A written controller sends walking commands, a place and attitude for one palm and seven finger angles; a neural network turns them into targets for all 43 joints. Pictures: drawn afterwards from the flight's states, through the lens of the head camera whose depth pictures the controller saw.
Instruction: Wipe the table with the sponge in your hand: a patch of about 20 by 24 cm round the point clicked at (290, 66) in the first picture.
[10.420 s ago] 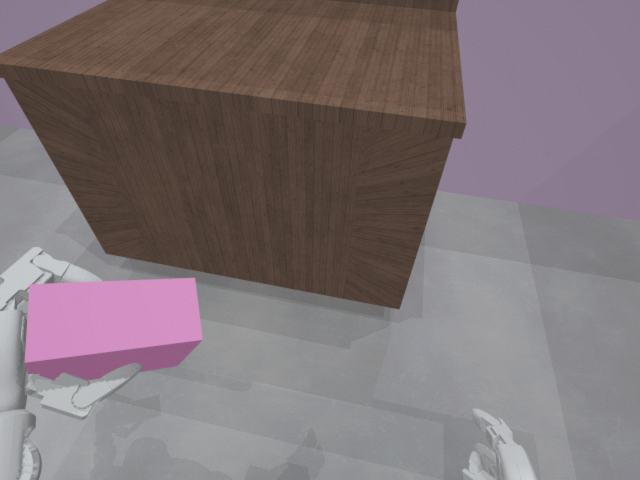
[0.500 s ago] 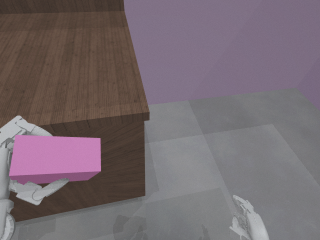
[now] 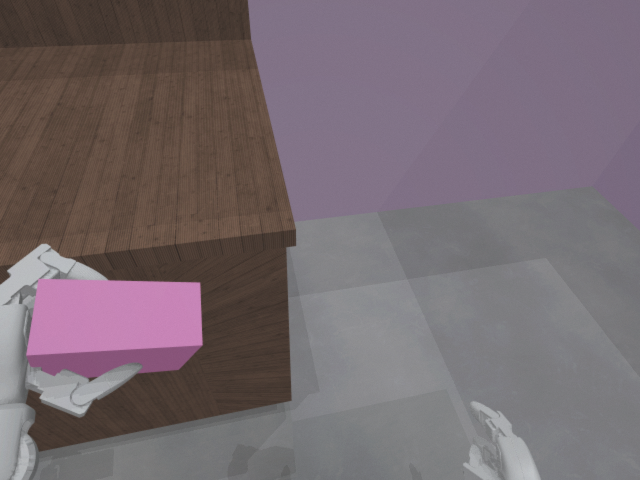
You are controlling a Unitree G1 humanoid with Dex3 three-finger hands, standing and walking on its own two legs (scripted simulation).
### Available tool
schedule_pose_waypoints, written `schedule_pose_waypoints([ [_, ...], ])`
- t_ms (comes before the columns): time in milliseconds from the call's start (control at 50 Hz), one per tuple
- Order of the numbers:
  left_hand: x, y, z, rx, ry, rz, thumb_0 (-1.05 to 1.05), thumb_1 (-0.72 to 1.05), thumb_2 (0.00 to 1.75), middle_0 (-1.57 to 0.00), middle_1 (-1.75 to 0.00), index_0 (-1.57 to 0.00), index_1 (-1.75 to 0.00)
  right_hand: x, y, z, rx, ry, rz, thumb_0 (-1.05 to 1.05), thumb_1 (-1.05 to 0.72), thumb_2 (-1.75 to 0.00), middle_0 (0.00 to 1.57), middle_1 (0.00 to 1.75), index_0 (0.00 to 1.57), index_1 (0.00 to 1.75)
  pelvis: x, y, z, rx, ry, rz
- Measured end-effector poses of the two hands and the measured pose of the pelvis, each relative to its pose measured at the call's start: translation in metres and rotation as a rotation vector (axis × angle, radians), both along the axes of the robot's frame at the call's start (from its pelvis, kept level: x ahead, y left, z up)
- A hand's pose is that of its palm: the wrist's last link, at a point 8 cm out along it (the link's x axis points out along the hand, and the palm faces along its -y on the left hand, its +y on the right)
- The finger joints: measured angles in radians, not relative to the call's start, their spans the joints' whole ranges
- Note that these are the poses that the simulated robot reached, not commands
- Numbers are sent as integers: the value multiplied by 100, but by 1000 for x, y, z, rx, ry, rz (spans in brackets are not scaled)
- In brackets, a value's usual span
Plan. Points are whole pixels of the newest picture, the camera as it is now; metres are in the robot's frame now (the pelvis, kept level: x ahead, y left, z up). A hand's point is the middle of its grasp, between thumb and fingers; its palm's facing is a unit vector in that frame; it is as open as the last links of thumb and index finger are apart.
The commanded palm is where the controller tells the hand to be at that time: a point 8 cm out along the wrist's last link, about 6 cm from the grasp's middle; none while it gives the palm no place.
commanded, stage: shuffle to correct the standing spot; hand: left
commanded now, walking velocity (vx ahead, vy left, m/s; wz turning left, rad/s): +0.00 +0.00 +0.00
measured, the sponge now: (144, 330) +0.23 +0.20 +0.12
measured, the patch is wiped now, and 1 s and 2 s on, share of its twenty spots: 0.00 0.00 0.00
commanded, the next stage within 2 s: come to a stop and stand still in 1.80 s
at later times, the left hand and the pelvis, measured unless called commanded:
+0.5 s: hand (81, 303) +0.24 +0.26 +0.15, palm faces +0.34 -0.85 -0.40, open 10.6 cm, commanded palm +0.19 +0.30 +0.17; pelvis +0.02 +0.03 -0.02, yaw -2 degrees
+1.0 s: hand (71, 252) +0.30 +0.30 +0.15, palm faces +0.24 -0.88 -0.40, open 10.6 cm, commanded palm +0.26 +0.35 +0.17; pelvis +0.05 +0.10 -0.02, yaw -9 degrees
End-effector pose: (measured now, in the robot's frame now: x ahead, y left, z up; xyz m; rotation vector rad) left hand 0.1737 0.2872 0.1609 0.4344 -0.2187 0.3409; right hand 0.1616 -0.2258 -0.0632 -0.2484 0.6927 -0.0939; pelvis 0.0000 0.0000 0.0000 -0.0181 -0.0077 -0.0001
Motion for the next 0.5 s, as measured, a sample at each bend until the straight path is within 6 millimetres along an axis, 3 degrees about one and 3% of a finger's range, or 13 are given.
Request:
schedule_pose_waypoints([
  [280,-1,4,-2,10,-1,-12,-1,-53,101,-68,-136,-68,-136,-3,2,-4,-6,0,-4,2,-90,-90,20,30,21,30,1,8,-4,-9,6,-8],
  [500,29,17,0,55,-44,-49,-1,-53,101,-68,-136,-68,-136,9,10,-16,-1,1,-51,2,-90,-90,20,30,21,30,19,25,-17,5,3,-37],
])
